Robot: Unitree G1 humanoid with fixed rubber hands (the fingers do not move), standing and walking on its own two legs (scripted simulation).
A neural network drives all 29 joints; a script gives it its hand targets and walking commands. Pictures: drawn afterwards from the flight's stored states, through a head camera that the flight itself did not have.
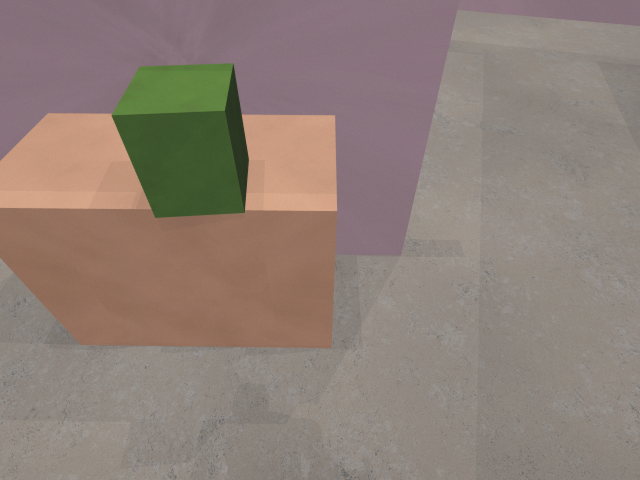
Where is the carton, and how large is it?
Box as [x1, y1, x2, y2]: [111, 63, 248, 217]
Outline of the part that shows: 232,63 140,66 111,115 155,217 244,212 248,157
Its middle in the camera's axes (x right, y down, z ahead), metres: -0.28 -0.22 +0.86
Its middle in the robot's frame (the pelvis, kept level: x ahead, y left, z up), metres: +0.81 +0.30 +0.00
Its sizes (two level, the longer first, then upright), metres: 0.210 0.200 0.250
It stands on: a pedestal, 0.65 m high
